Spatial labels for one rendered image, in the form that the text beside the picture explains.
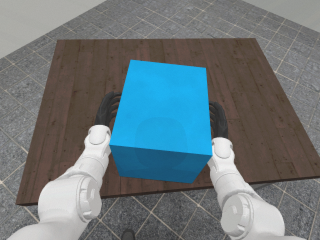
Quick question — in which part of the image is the table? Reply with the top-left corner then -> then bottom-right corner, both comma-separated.
15,38 -> 320,207

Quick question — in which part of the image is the robot left forearm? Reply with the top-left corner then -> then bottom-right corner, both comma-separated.
38,125 -> 111,219

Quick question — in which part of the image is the robot left foot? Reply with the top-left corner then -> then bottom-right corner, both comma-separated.
121,229 -> 135,240

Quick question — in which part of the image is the robot right forearm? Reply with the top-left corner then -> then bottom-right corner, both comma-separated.
207,137 -> 285,231

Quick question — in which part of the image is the robot left hand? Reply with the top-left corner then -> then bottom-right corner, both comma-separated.
94,91 -> 122,127

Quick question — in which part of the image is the carton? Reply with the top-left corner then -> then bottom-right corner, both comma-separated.
109,59 -> 213,184

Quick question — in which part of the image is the right robot upper arm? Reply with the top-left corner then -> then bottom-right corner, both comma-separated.
220,194 -> 307,240

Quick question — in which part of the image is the left robot upper arm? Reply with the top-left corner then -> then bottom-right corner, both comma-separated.
6,175 -> 102,240

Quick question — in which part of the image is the robot right hand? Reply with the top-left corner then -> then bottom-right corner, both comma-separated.
208,101 -> 228,139

